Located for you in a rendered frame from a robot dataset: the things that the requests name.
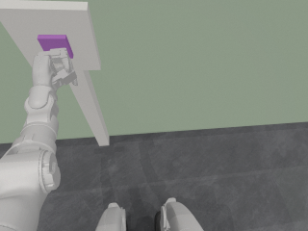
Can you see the button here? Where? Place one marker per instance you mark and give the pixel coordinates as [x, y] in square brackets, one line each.
[48, 42]

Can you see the panel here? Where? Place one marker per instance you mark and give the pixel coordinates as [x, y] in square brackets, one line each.
[24, 20]

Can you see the left robot upper arm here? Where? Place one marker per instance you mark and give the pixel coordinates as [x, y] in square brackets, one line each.
[25, 181]

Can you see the robot left shin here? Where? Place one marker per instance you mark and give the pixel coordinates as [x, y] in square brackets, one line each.
[112, 205]

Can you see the left robot forearm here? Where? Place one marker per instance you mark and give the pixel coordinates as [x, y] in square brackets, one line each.
[41, 126]

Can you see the robot right shin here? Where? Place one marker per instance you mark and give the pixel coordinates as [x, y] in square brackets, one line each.
[172, 199]

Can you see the robot left hand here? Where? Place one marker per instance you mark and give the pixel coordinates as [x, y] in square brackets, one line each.
[43, 69]

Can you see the robot shin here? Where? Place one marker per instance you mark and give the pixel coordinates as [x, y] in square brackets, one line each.
[112, 205]
[172, 199]

